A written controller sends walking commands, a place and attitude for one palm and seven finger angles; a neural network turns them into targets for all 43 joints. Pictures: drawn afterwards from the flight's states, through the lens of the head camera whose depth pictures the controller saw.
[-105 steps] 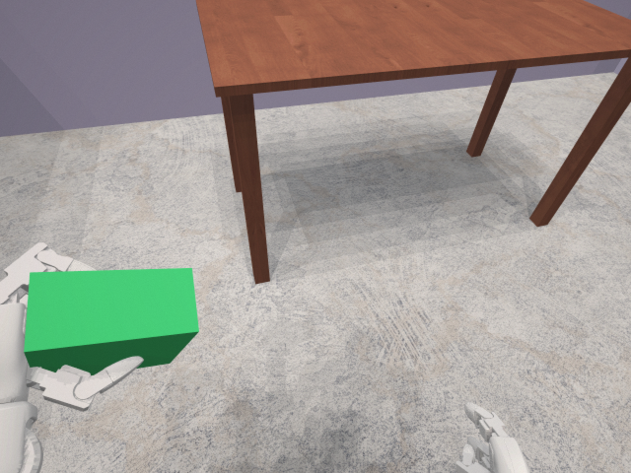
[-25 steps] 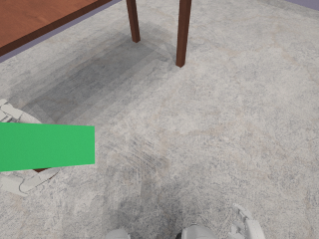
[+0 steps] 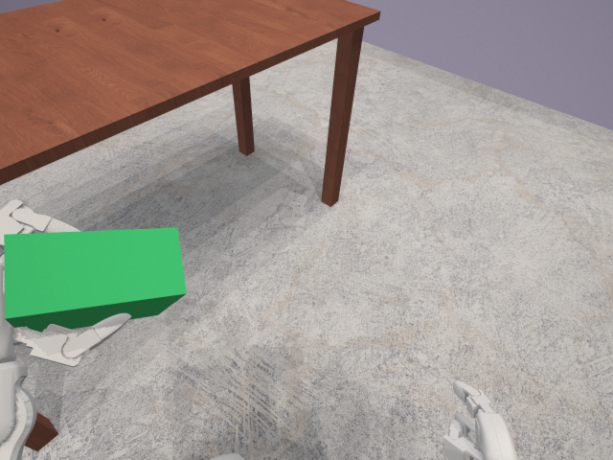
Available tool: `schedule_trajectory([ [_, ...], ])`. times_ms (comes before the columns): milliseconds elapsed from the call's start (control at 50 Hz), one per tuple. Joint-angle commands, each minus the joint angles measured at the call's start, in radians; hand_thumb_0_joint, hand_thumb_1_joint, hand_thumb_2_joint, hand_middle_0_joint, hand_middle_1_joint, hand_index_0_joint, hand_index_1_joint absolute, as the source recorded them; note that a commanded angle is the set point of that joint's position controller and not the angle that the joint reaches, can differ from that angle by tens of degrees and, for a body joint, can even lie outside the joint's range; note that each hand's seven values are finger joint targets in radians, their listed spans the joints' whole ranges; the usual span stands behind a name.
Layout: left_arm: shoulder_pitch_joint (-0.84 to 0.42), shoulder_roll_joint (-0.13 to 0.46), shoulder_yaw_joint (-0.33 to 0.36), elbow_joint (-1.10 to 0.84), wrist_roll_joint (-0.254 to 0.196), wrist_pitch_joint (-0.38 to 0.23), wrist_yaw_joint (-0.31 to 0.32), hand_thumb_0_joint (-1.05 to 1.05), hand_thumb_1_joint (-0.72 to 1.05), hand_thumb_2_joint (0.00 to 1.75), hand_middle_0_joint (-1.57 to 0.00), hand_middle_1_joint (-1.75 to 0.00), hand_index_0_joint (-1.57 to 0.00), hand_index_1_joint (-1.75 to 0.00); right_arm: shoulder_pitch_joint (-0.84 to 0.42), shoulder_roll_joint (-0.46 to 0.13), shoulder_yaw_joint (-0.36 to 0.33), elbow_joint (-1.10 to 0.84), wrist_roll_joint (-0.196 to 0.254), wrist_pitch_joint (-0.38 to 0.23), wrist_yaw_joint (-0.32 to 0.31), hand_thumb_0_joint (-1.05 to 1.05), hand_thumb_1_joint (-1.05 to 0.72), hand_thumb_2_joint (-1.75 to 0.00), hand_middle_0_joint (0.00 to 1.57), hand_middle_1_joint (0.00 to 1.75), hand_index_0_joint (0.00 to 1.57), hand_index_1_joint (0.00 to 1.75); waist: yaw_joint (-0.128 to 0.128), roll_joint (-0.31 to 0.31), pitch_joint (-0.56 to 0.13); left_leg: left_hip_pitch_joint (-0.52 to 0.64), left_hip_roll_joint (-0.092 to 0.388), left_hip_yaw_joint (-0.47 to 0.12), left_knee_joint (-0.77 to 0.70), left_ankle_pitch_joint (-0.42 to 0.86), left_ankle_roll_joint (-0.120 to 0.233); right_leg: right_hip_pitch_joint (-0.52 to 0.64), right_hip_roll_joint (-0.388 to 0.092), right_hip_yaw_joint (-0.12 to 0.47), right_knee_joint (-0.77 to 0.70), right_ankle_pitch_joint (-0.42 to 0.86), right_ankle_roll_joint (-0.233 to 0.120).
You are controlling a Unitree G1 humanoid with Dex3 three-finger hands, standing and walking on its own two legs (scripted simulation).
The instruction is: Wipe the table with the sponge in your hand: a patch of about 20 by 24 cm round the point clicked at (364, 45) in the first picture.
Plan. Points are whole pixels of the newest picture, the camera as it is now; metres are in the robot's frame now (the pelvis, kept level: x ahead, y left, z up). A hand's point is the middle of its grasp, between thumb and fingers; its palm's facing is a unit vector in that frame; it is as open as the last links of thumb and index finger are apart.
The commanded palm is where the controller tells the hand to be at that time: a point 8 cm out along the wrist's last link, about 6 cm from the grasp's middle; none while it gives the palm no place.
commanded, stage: turn to face it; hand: left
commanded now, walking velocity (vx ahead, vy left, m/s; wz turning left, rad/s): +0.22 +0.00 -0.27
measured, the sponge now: (123, 281) +0.25 +0.20 +0.17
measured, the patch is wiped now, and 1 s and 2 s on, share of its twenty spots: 0.00 0.00 0.00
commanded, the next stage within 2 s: take the last steps up to it in 0.92 s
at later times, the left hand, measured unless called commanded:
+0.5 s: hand (159, 252) +0.28 +0.17 +0.18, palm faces +0.42 -0.76 -0.49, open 10.4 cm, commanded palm +0.20 +0.23 +0.20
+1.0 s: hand (73, 338) +0.16 +0.19 +0.21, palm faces +0.66 -0.63 -0.42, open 10.4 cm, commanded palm +0.11 +0.22 +0.20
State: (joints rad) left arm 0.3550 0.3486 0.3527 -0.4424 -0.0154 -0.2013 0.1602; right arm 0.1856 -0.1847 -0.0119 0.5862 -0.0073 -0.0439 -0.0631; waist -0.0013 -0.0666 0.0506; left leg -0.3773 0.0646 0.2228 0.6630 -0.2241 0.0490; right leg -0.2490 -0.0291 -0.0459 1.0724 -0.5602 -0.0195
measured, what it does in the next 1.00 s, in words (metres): steps to the right, turning left: right foot, then left foot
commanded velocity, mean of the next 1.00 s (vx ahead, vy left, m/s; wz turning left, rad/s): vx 0.01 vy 0.00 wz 0.39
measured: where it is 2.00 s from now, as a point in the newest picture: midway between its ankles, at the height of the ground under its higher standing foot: outside the picture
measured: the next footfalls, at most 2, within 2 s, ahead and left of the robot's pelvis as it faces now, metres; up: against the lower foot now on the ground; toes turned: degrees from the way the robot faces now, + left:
right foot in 0.30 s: +0.13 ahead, -0.16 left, +0.00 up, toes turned -7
left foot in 0.68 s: +0.12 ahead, +0.07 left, +0.00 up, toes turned +21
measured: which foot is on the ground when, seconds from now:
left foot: down 0.00-0.32, up 0.34-0.66, down 0.68-1.00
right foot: up 0.00-0.28, down 0.30-0.70, up 0.72-1.00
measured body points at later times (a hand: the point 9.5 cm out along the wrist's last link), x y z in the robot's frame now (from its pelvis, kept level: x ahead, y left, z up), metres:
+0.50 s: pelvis +0.08 -0.07 +0.02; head +0.13 -0.09 +0.47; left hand +0.25 +0.21 +0.20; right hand +0.26 -0.31 -0.09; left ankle +0.06 +0.06 -0.63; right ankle +0.09 -0.16 -0.71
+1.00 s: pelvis +0.05 -0.10 +0.02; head +0.07 -0.08 +0.47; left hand +0.12 +0.22 +0.24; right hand +0.29 -0.21 -0.06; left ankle +0.09 +0.05 -0.71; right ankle +0.10 -0.22 -0.68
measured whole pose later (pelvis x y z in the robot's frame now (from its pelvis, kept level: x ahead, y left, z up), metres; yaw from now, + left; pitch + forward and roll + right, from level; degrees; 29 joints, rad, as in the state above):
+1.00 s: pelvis +0.05 -0.10 +0.02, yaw +20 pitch -1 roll -3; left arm 0.50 0.38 0.36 -0.63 -0.04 -0.18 0.14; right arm 0.19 -0.12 0.03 0.57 0.00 -0.11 -0.01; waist 0.03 0.04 0.07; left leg -0.36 0.06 -0.02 0.53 -0.15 -0.01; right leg -0.35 -0.02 -0.08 0.82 -0.47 0.08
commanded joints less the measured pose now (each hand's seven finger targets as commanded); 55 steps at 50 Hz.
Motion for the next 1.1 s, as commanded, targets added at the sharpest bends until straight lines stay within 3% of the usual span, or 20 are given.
schedule_trajectory([
  [0,-0.096,0.274,0.169,-0.431,-0.01,-0.101,0.012,0.0,0.1,1.3,-1.2,-1.6,-1.2,-1.6,-0.063,-0.124,-0.034,-0.139,-0.002,-0.074,0.01,0.0,-0.9,-0.9,0.2,0.3,0.2,0.3,0.004,0.285,-0.108,0.209,0.377,-0.513,-0.383,-0.045,0.177,-0.347,-0.069,0.092,0.198,0.031,0.019],
  [80,0.107,0.207,0.192,-0.425,-0.019,-0.101,0.008,0.0,0.1,1.3,-1.2,-1.6,-1.2,-1.6,-0.046,-0.122,-0.038,-0.147,0.002,-0.089,0.026,0.0,-0.9,-0.9,0.2,0.3,0.2,0.3,0.016,0.319,-0.174,0.125,0.272,-0.228,-0.4,-0.1,0.085,-0.205,-0.061,-0.028,-0.025,0.188,0.033],
  [240,0.077,0.122,0.111,-0.18,-0.024,-0.05,-0.001,0.0,0.1,1.3,-1.2,-1.6,-1.2,-1.6,0.0,-0.129,-0.052,-0.124,0.034,-0.075,-0.004,0.0,-0.9,-0.9,0.2,0.3,0.2,0.3,-0.004,0.207,-0.149,0.141,0.194,-0.184,-0.189,0.037,0.046,0.016,0.01,-0.158,-0.546,0.244,0.087],
  [260,0.051,0.138,0.108,-0.187,-0.019,-0.042,-0.003,0.0,0.1,1.3,-1.2,-1.6,-1.2,-1.6,-0.002,-0.118,-0.047,-0.122,0.036,-0.074,-0.005,0.0,-0.9,-0.9,0.2,0.3,0.2,0.3,-0.006,0.138,-0.144,0.123,0.161,-0.169,-0.097,-0.002,0.023,0.05,-0.037,-0.116,-0.645,0.315,0.079],
  [300,0.034,0.226,0.144,-0.206,-0.009,-0.028,0.01,0.0,0.1,1.3,-1.2,-1.6,-1.2,-1.6,-0.038,-0.068,-0.023,-0.144,0.031,-0.071,-0.005,0.0,-0.9,-0.9,0.2,0.3,0.2,0.3,-0.004,-0.245,-0.133,-0.195,-0.033,-0.092,0.289,-0.352,-0.059,0.238,-0.374,0.271,-0.704,0.858,-0.056],
  [320,0.013,0.247,0.158,-0.205,-0.01,-0.025,0.015,0.0,0.1,1.3,-1.2,-1.6,-1.2,-1.6,-0.082,-0.085,-0.013,-0.139,0.021,-0.079,-0.005,0.0,-0.9,-0.9,0.2,0.3,0.2,0.3,0.022,-0.2,-0.149,-0.236,-0.035,-0.186,0.478,-0.395,-0.065,0.222,-0.46,0.273,-0.68,1.049,-0.109],
  [380,0.043,0.258,0.185,-0.288,-0.002,-0.032,0.02,0.0,0.1,1.3,-1.2,-1.6,-1.2,-1.6,-0.114,-0.079,-0.016,-0.126,0.015,-0.063,-0.004,0.0,-0.9,-0.9,0.2,0.3,0.2,0.3,0.013,-0.139,-0.147,-0.252,0.007,-0.215,0.63,-0.293,-0.098,0.218,-0.393,0.122,-0.623,1.056,-0.112],
  [480,0.117,0.261,0.217,-0.401,-0.008,-0.069,0.045,0.0,0.1,1.3,-1.2,-1.6,-1.2,-1.6,-0.115,-0.073,-0.025,-0.159,0.009,-0.044,-0.021,0.0,-0.9,-0.9,0.2,0.3,0.2,0.3,0.009,-0.089,-0.191,-0.11,0.019,-0.129,0.296,-0.231,-0.1,0.233,-0.347,-0.057,-0.617,1.033,-0.089],
  [560,0.21,0.223,0.231,-0.36,-0.023,-0.054,0.059,0.0,0.1,1.3,-1.2,-1.6,-1.2,-1.6,-0.072,-0.08,-0.037,-0.186,0.0,-0.035,-0.018,0.0,-0.9,-0.9,0.2,0.3,0.2,0.3,0.035,-0.093,-0.214,-0.073,-0.013,-0.054,0.074,-0.201,-0.095,0.264,-0.352,-0.039,-0.578,1.062,-0.098],
  [620,0.216,0.187,0.202,-0.319,-0.036,-0.043,0.053,0.0,0.1,1.3,-1.2,-1.6,-1.2,-1.6,-0.02,-0.095,-0.052,-0.185,0.005,-0.018,-0.015,0.0,-0.9,-0.9,0.2,0.3,0.2,0.3,-0.018,-0.056,-0.252,0.115,-0.053,-0.03,-0.175,0.0,-0.091,0.19,-0.303,-0.105,-0.414,0.997,-0.023],
  [640,0.19,0.179,0.181,-0.339,-0.043,-0.045,0.05,0.0,0.1,1.3,-1.2,-1.6,-1.2,-1.6,-0.01,-0.103,-0.058,-0.186,0.007,-0.015,-0.017,0.0,-0.9,-0.9,0.2,0.3,0.2,0.3,-0.043,0.026,-0.268,0.241,-0.013,-0.077,-0.243,0.159,-0.066,0.094,-0.262,-0.128,-0.278,0.857,0.021],
  [680,0.188,0.189,0.161,-0.387,-0.043,-0.082,0.034,0.0,0.1,1.3,-1.2,-1.6,-1.2,-1.6,-0.013,-0.147,-0.07,-0.194,0.011,-0.038,-0.008,0.0,-0.9,-0.9,0.2,0.3,0.2,0.3,-0.008,0.407,-0.238,0.417,0.401,-0.649,-0.248,0.984,0.18,-0.3,-0.052,-0.058,0.044,-0.135,0.1],
  [700,0.177,0.205,0.165,-0.341,-0.021,-0.086,0.012,0.0,0.1,1.3,-1.2,-1.6,-1.2,-1.6,0.01,-0.137,-0.057,-0.167,0.011,-0.054,0.015,0.0,-0.9,-0.9,0.2,0.3,0.2,0.3,-0.003,0.303,-0.2,0.415,0.395,-0.626,-0.223,0.976,0.203,-0.374,-0.052,0.023,0.099,-0.135,0.083],
  [740,0.095,0.199,0.134,-0.404,-0.002,-0.077,0.0,0.0,0.1,1.3,-1.2,-1.6,-1.2,-1.6,-0.028,-0.153,-0.068,-0.152,0.011,-0.066,0.022,0.0,-0.9,-0.9,0.2,0.3,0.2,0.3,-0.013,0.277,-0.178,0.31,0.315,-0.498,-0.221,0.751,0.163,-0.34,-0.071,0.033,0.051,-0.013,0.091],
  [800,0.074,0.176,0.1,-0.514,-0.012,-0.066,0.006,0.0,0.1,1.3,-1.2,-1.6,-1.2,-1.6,-0.035,-0.143,-0.063,-0.156,0.019,-0.097,0.034,0.0,-0.9,-0.9,0.2,0.3,0.2,0.3,-0.006,0.366,-0.193,0.224,0.19,-0.317,-0.245,0.558,0.081,-0.214,-0.025,-0.032,-0.06,0.13,0.099],
  [1000,0.05,0.131,0.092,-0.248,-0.04,-0.011,0.004,0.0,0.1,1.3,-1.2,-1.6,-1.2,-1.6,-0.039,-0.12,-0.028,-0.124,0.023,-0.097,0.021,0.0,-0.9,-0.9,0.2,0.3,0.2,0.3,0.005,0.271,-0.134,0.034,0.165,-0.371,-0.297,-0.025,0.061,0.085,0.045,-0.071,-0.521,0.143,0.091],
  [1020,0.034,0.143,0.095,-0.22,-0.033,-0.008,0.001,0.0,0.1,1.3,-1.2,-1.6,-1.2,-1.6,-0.043,-0.118,-0.028,-0.121,0.024,-0.087,0.022,0.0,-0.9,-0.9,0.2,0.3,0.2,0.3,0.015,0.208,-0.141,-0.009,0.125,-0.337,-0.236,-0.096,0.037,0.157,0.017,-0.057,-0.645,0.225,0.075],
  [1040,0.006,0.164,0.092,-0.207,-0.022,-0.003,0.0,0.0,0.1,1.3,-1.2,-1.6,-1.2,-1.6,-0.038,-0.094,-0.026,-0.12,0.027,-0.075,0.026,0.0,-0.9,-0.9,0.2,0.3,0.2,0.3,0.005,0.025,-0.136,-0.057,0.046,-0.268,-0.057,-0.232,-0.01,0.156,-0.126,0.088,-0.776,0.221,0.021],
  [1060,-0.011,0.226,0.115,-0.206,-0.018,0.011,0.004,0.0,0.1,1.3,-1.2,-1.6,-1.2,-1.6,-0.085,-0.075,-0.02,-0.141,0.023,-0.063,0.022,0.0,-0.9,-0.9,0.2,0.3,0.2,0.3,0.014,-0.259,-0.084,-0.213,-0.082,-0.196,0.26,-0.33,-0.069,0.099,-0.369,0.453,-0.889,0.138,-0.082],
  [1080,-0.058,0.222,0.109,-0.212,-0.036,0.013,0.008,0.0,0.1,1.3,-1.2,-1.6,-1.2,-1.6,-0.118,-0.116,-0.022,-0.131,0.013,-0.073,0.017,0.0,-0.9,-0.9,0.2,0.3,0.2,0.3,0.025,-0.188,-0.062,-0.249,-0.083,-0.261,0.474,-0.306,-0.078,0.032,-0.455,0.48,-0.91,0.181,-0.126],
])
